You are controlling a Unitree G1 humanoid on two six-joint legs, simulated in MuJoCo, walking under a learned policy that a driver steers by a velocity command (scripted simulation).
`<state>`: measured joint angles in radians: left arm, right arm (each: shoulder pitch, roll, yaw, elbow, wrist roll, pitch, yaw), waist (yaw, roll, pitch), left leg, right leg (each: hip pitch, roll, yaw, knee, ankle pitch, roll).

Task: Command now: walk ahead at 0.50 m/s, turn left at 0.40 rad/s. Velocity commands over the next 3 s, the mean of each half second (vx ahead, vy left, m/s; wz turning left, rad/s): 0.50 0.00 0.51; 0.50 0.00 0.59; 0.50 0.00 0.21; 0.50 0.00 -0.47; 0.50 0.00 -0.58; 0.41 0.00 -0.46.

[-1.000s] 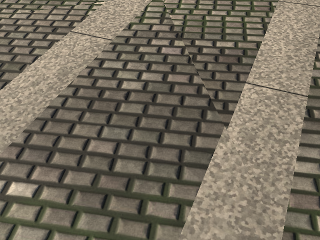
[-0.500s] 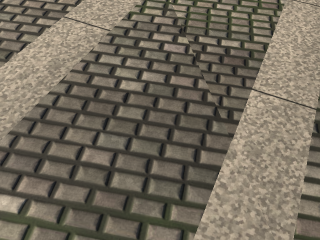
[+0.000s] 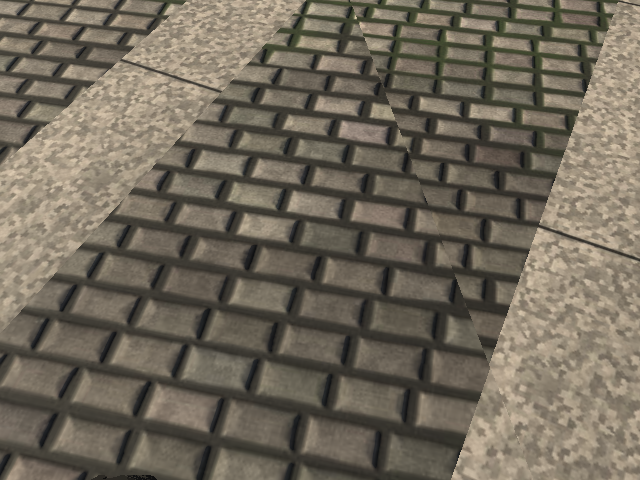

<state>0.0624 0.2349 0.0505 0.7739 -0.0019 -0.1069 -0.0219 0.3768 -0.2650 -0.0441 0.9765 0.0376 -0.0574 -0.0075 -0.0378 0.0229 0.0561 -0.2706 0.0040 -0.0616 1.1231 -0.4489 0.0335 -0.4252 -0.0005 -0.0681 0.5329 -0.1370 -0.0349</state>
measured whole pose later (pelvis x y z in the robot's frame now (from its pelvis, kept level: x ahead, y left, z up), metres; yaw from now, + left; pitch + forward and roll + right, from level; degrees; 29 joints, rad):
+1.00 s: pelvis +0.56 +0.15 +0.00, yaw +34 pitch +2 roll -2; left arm 0.06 0.27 0.05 0.73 0.00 -0.13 -0.02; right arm 0.36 -0.30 -0.07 0.78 0.03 -0.02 -0.02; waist -0.05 0.03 0.02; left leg -0.26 -0.07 -0.17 1.05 -0.49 0.03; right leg -0.43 0.04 -0.02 0.54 -0.15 -0.02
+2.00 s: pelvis +0.99 +0.45 -0.01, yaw +21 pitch +1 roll +1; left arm 0.12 0.30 0.07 0.71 -0.02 -0.03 -0.05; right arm 0.26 -0.30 -0.08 0.81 0.02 -0.07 -0.01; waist -0.02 -0.01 0.07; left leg -0.22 0.07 0.05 1.10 -0.49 -0.03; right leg -0.49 0.04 -0.04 0.66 -0.20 -0.09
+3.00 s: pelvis +1.49 +0.55 +0.00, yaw -10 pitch +2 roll +1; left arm 0.07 0.27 0.04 0.61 0.01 -0.03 -0.03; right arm 0.27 -0.31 -0.04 0.86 0.02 -0.06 0.01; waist -0.05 0.00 0.08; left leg -0.27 0.05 0.02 1.09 -0.60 -0.05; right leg -0.48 0.03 -0.02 0.56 -0.13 -0.06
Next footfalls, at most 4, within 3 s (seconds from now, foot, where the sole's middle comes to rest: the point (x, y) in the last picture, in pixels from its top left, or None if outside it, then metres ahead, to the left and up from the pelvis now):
0.42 left None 0.36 0.19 -0.76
0.92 right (273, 355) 0.72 0.13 -0.76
1.42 left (104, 350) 0.75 0.51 -0.76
1.92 right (158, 220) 1.13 0.44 -0.76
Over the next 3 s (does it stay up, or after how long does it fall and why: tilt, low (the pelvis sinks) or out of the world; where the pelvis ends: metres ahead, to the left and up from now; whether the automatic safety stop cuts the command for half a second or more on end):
stays up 1.49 0.55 0.00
